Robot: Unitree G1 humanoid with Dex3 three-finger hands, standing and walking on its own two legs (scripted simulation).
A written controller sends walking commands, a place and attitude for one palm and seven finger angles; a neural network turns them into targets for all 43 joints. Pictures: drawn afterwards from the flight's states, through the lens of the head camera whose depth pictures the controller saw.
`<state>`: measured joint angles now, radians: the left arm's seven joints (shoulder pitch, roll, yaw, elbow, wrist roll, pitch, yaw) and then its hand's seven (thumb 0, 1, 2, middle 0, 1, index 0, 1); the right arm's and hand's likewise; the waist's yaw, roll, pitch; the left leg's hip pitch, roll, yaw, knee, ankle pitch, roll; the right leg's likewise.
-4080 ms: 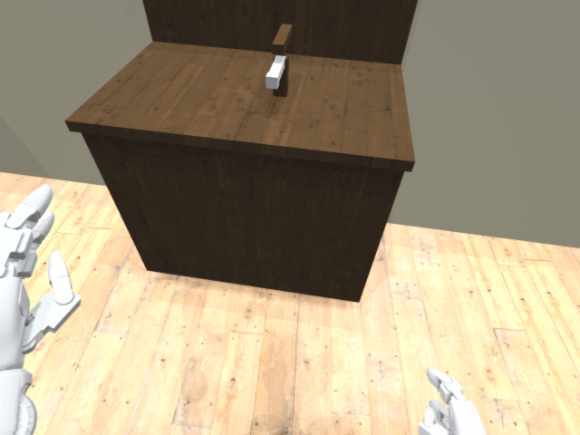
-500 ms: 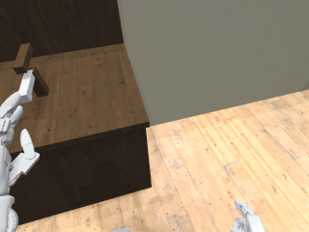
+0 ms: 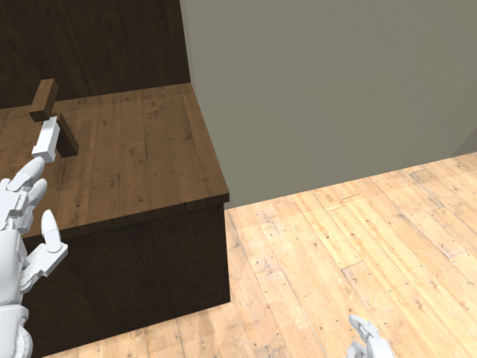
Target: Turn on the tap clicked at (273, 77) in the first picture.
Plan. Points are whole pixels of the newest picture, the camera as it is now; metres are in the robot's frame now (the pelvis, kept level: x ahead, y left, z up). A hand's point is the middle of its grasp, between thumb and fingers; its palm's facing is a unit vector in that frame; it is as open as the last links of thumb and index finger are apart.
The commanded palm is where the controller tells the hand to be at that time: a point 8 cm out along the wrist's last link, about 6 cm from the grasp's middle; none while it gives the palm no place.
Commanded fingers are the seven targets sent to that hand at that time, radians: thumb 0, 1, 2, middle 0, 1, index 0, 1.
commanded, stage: come to a stop and stand still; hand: left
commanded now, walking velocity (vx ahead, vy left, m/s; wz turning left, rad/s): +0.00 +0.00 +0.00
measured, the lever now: (44, 154) +0.44 +0.43 +0.10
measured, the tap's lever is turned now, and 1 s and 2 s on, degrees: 0 0 0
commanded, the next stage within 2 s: look again from close up in 1.66 s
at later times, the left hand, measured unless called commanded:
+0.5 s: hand (16, 218) +0.23 +0.30 +0.19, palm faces +0.45 -0.80 -0.39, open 7.4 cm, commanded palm +0.15 +0.30 +0.18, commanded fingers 0.00 0.90 0.90 -0.20 -0.30 -0.20 -0.30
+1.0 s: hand (39, 207) +0.26 +0.30 +0.17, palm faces +0.35 -0.87 -0.34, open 7.4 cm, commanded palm +0.20 +0.33 +0.18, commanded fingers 0.00 0.90 0.90 -0.20 -0.30 -0.20 -0.30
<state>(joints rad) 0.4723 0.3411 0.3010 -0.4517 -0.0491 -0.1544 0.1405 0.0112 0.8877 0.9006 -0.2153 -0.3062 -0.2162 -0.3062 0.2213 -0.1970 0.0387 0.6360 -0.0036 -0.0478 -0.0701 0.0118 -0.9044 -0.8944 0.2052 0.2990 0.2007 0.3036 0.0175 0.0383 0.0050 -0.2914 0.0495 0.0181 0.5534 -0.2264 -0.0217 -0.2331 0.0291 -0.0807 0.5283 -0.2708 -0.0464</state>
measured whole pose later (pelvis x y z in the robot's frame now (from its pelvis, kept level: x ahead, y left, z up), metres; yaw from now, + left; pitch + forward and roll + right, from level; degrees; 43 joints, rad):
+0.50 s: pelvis -0.02 +0.02 +0.00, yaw -2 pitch -1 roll -1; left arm 0.23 0.44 0.43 -0.29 -0.05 -0.23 0.10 0.01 0.89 0.90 -0.21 -0.31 -0.22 -0.31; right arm 0.22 -0.22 0.01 0.62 0.01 -0.13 -0.03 0.01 -0.91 -0.89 0.20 0.30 0.20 0.30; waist 0.05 0.01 0.06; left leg -0.29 0.02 0.02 0.51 -0.19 0.01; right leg -0.24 0.03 -0.05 0.45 -0.19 -0.02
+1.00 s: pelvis +0.03 +0.06 +0.01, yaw -1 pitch +1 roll -1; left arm 0.37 0.36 0.34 -0.46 -0.04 -0.21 0.09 0.01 0.89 0.90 -0.21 -0.31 -0.21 -0.31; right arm 0.15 -0.17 0.05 0.57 -0.01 -0.13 -0.01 0.01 -0.90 -0.89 0.21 0.30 0.20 0.30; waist 0.03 -0.03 0.03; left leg -0.24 -0.04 0.03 0.45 -0.23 0.06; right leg -0.18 -0.02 -0.01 0.39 -0.22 0.03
